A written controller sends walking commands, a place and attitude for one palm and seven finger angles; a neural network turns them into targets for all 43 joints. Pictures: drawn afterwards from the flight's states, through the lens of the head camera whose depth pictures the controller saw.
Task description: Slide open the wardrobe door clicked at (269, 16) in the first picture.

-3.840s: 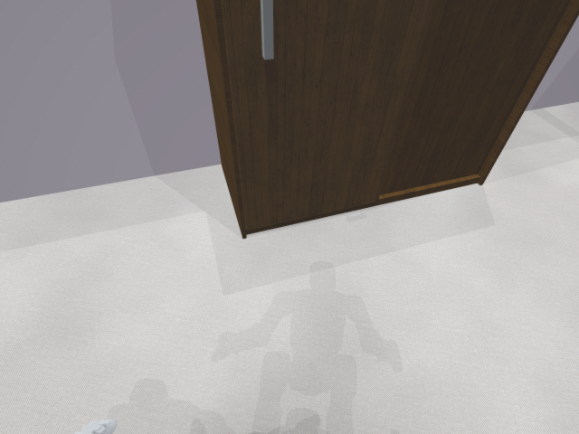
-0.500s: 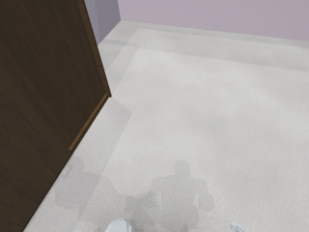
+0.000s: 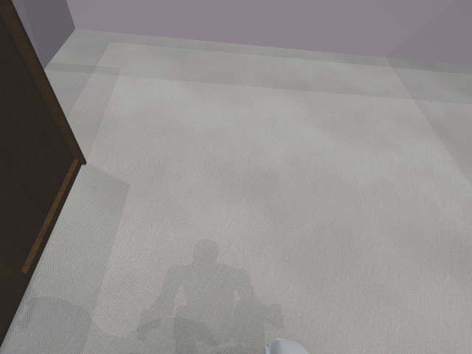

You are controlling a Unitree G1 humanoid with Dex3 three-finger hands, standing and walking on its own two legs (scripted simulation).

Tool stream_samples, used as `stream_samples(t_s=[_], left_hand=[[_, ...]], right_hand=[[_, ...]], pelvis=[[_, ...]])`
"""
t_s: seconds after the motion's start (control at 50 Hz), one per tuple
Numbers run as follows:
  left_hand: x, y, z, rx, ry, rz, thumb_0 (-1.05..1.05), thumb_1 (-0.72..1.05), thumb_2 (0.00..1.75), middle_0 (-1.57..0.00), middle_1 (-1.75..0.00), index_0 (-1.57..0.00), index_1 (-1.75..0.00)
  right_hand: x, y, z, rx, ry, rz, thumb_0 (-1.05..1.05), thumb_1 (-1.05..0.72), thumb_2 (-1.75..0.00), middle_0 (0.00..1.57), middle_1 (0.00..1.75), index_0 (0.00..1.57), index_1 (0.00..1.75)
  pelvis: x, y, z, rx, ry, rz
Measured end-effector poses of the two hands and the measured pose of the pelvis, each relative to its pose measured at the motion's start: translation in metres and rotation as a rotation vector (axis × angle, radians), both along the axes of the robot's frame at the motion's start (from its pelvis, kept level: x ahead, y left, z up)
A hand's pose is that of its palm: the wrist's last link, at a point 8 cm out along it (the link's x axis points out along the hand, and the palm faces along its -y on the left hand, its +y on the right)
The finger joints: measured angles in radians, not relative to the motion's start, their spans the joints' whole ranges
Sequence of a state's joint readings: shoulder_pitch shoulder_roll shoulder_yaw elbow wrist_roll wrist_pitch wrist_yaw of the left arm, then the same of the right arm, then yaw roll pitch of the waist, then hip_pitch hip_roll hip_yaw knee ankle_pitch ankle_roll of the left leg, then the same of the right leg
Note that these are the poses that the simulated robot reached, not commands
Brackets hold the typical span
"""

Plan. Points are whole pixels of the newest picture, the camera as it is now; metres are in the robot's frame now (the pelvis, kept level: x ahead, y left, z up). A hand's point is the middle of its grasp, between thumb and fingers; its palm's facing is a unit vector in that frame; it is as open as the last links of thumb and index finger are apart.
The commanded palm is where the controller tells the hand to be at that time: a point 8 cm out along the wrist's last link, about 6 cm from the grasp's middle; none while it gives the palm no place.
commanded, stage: walk to a spot facing it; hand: left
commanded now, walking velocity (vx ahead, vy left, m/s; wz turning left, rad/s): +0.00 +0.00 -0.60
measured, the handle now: out of the picture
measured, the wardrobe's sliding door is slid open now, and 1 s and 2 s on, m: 0.00 0.00 0.00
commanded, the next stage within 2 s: turn to face it in 0.16 s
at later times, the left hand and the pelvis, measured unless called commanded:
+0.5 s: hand (199, 325) +0.19 +0.08 -0.15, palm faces -0.20 -0.95 -0.23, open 7.3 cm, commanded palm none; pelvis +0.04 -0.07 +0.00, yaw -9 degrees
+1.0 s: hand out of the picture +0.06 +0.18 -0.17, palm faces +0.18 -0.95 -0.27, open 7.4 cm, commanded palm none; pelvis +0.03 -0.05 +0.00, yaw +7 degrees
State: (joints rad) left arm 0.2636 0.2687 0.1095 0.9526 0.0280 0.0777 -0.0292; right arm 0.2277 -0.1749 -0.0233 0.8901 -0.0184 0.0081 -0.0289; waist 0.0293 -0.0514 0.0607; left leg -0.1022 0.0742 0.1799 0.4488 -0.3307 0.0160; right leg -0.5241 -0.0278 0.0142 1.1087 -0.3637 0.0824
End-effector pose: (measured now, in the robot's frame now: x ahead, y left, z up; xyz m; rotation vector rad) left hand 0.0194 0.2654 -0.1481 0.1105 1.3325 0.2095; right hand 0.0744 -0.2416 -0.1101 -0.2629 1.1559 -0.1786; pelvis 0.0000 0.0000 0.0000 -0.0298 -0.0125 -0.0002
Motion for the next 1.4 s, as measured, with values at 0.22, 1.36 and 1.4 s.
stream_samples(t_s=[0.22, 1.36, 1.4], left_hand=[[0.152, -0.066, 0.009, 0.058, -0.182, -0.308, 0.01, 0.91, 0.9, -0.19, -0.3, -0.2, -0.3], [-0.015, -0.133, 0.035, 0.117, -0.164, 0.248, 0.0, 0.91, 0.9, -0.2, -0.3, -0.2, -0.3], [-0.026, -0.138, 0.034, 0.111, -0.153, 0.276, 0.0, 0.91, 0.9, -0.2, -0.3, -0.2, -0.3]], right_hand=[[-0.107, -0.044, -0.049, 0.086, 0.207, -0.292, 0.0, -0.91, -0.9, 0.2, 0.3, 0.2, 0.3], [0.084, -0.111, -0.031, 0.078, 0.071, 0.257, 0.0, -0.91, -0.9, 0.2, 0.3, 0.2, 0.3], [0.088, -0.109, -0.029, 0.077, 0.08, 0.287, 0.0, -0.91, -0.9, 0.2, 0.3, 0.2, 0.3]], pelvis=[[0.019, -0.04, -0.022, 0.033, 0.007, -0.162], [0.012, -0.118, -0.002, 0.063, 0.005, 0.369], [0.012, -0.12, 0.0, 0.067, 0.004, 0.401]])
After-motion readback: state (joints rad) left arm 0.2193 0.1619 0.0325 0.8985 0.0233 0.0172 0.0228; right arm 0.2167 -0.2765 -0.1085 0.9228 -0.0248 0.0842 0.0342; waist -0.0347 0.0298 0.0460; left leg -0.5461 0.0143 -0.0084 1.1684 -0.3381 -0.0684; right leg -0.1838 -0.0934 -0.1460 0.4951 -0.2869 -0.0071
